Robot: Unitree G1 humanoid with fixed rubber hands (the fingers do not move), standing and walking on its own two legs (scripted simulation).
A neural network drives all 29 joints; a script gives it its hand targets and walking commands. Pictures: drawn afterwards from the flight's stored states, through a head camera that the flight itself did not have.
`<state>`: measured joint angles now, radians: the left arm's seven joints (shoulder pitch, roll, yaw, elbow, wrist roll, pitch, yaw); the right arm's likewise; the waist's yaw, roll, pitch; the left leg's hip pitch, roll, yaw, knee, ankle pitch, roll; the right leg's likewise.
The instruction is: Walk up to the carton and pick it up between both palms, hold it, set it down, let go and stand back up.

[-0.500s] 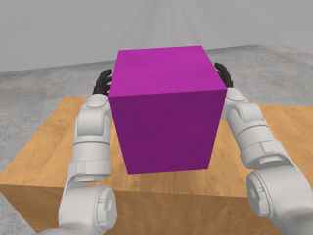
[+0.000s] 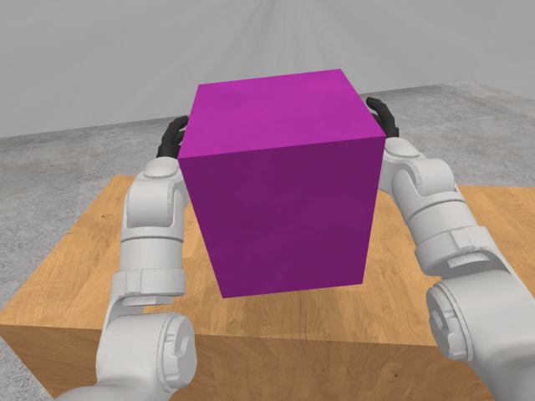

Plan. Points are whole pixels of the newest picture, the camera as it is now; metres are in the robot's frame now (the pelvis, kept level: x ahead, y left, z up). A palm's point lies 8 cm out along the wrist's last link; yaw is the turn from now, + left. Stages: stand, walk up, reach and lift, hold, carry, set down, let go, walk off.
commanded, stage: reach and lift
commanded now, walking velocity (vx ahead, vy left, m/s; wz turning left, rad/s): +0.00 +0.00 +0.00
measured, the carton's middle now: (280, 184) +0.37 -0.01 +0.21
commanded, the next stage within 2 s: hold in 0.28 s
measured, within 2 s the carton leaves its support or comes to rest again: neither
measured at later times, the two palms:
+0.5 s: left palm (168, 156) +0.36 +0.14 +0.27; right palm (392, 133) +0.37 -0.16 +0.29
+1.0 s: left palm (163, 150) +0.37 +0.15 +0.27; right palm (388, 122) +0.37 -0.15 +0.30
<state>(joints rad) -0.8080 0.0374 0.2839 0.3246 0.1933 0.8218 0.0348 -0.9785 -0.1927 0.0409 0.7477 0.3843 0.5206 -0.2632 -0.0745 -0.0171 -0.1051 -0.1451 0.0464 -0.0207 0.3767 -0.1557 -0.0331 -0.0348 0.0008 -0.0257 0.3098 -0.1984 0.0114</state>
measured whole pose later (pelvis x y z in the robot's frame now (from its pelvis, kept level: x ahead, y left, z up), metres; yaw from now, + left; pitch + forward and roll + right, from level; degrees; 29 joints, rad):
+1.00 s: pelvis -0.01 +0.00 +0.00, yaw +0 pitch -3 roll -1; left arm -0.95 0.06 0.32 0.50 0.17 0.86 0.04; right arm -1.15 -0.24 0.05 0.93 0.42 0.60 -0.27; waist -0.04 -0.01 -0.17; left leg -0.18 0.05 -0.04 0.39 -0.15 -0.04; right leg -0.07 0.02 -0.01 0.32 -0.19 0.01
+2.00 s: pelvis +0.00 +0.00 +0.00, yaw +0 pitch -3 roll -1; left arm -0.96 0.07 0.32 0.50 0.16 0.88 0.04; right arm -1.17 -0.24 0.06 0.92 0.43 0.64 -0.28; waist -0.05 0.00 -0.18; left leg -0.19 0.04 -0.05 0.39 -0.15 -0.04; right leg -0.07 0.02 0.01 0.31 -0.19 0.01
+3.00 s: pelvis +0.00 +0.00 +0.00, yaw +0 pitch -3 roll -1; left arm -0.93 0.06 0.32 0.43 0.16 0.89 0.05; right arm -1.13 -0.25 0.08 0.86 0.46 0.65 -0.29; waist -0.06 0.00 -0.17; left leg -0.17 0.04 -0.06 0.40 -0.17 -0.03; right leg -0.05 0.02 0.02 0.30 -0.19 0.01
